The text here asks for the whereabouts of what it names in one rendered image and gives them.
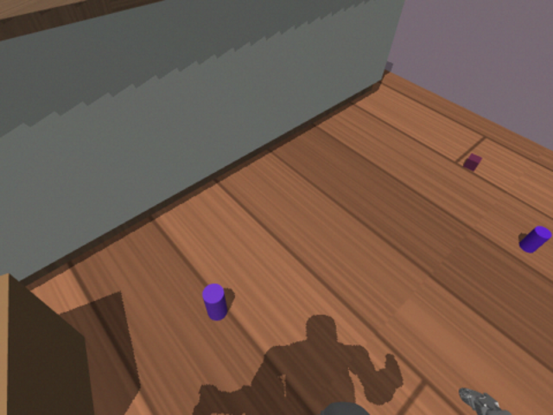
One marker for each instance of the right robot hand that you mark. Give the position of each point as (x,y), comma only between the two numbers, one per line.
(483,404)

